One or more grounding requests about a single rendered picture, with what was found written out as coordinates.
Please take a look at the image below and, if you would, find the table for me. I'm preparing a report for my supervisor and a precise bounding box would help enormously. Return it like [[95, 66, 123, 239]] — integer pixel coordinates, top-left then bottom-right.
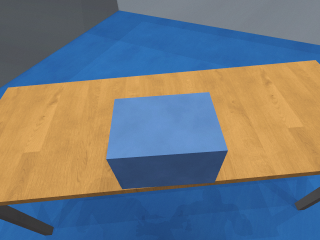
[[0, 60, 320, 236]]

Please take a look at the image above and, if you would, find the carton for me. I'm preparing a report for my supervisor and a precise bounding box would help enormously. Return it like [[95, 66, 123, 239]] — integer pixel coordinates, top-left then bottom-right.
[[106, 92, 228, 189]]

